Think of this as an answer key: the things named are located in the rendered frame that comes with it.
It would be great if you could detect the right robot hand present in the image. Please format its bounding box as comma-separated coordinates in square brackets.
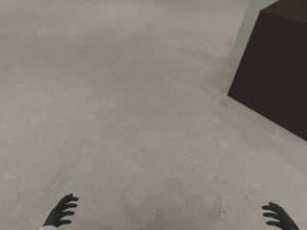
[261, 202, 299, 230]

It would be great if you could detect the left robot hand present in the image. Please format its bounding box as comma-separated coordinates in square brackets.
[42, 194, 79, 227]

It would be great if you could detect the pedestal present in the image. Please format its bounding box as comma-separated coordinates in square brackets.
[227, 0, 307, 141]

